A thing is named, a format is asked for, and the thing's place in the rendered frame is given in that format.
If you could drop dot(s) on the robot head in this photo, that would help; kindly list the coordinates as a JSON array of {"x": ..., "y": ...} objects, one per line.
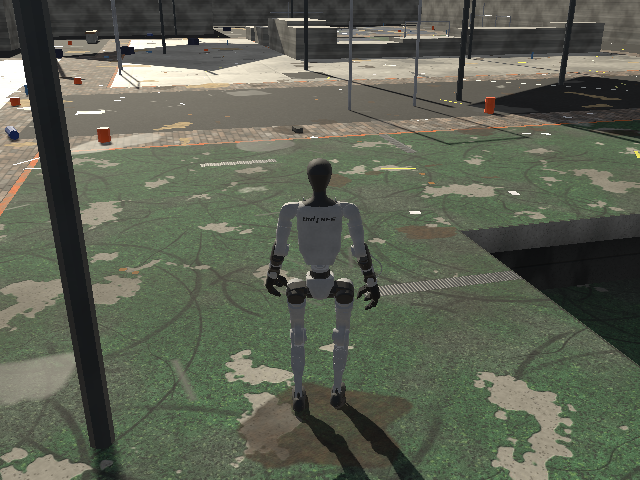
[{"x": 319, "y": 173}]

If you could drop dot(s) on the robot right forearm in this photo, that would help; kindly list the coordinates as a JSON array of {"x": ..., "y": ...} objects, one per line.
[{"x": 367, "y": 269}]

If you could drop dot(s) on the left robot hand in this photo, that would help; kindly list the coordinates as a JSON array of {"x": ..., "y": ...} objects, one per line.
[{"x": 278, "y": 282}]

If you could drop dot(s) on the robot left forearm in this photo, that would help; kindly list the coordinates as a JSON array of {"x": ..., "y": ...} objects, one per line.
[{"x": 275, "y": 264}]

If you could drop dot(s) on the right robot hand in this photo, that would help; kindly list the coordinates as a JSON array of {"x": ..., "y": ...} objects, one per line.
[{"x": 374, "y": 295}]

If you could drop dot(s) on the left robot upper arm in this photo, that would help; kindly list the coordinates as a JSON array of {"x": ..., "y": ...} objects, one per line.
[{"x": 288, "y": 212}]

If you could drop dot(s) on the right robot upper arm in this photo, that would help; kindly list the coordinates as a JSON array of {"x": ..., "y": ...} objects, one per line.
[{"x": 351, "y": 212}]

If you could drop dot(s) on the left robot thigh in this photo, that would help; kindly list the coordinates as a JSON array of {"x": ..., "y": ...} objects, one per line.
[{"x": 296, "y": 293}]

